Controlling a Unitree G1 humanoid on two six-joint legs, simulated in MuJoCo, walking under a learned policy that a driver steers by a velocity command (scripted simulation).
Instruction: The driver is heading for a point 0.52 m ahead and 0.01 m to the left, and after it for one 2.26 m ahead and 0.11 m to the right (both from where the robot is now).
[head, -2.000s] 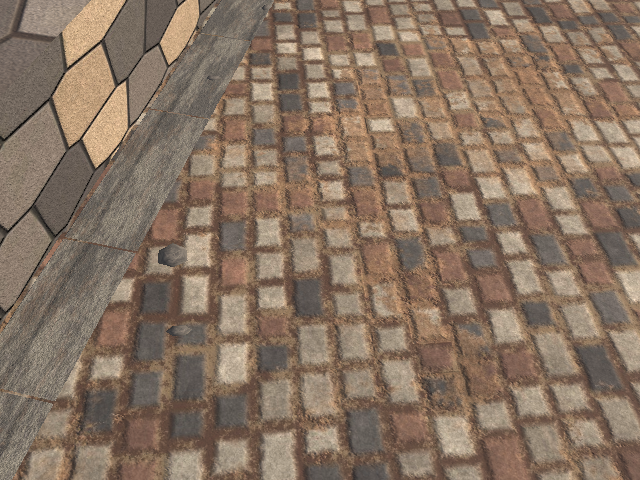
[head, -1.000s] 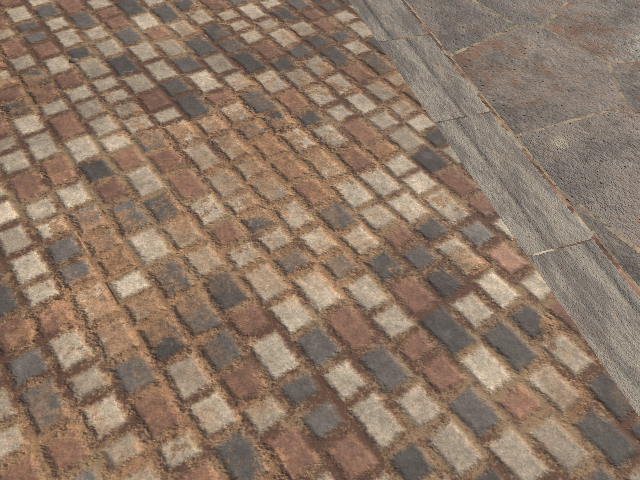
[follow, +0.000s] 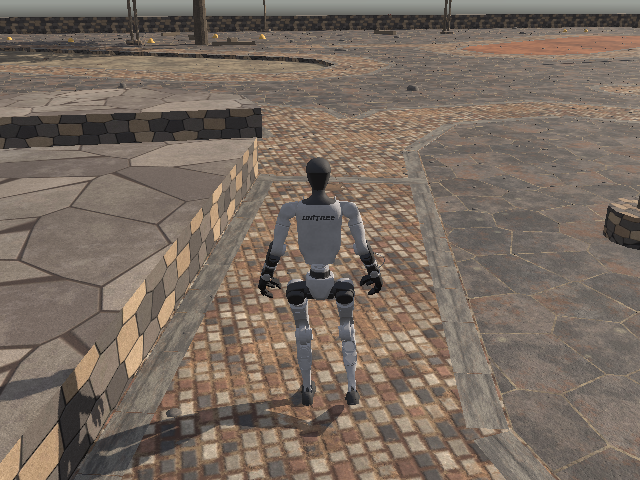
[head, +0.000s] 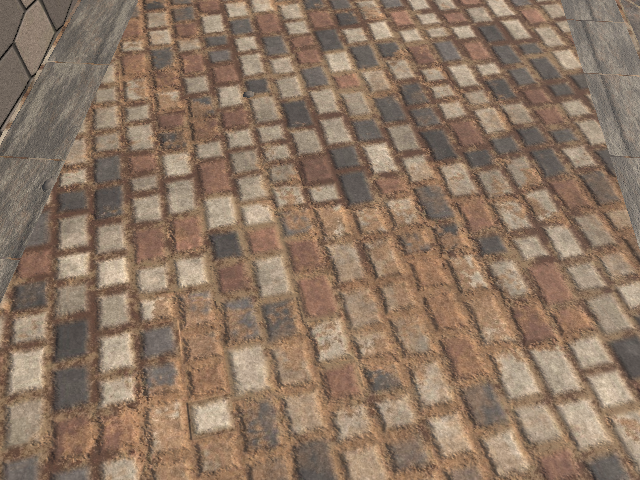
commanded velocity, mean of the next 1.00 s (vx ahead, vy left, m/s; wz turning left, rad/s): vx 0.50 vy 0.00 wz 0.13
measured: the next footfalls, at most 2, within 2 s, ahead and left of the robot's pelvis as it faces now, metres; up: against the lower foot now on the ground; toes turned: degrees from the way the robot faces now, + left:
right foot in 0.34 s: +0.38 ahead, -0.13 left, +0.00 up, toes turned +16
left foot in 0.80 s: +0.55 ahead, +0.17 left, +0.00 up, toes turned +8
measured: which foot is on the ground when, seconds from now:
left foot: down 0.00-0.34, up 0.36-0.78, down 0.80-1.00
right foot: up 0.00-0.32, down 0.34-0.80, up 0.82-1.00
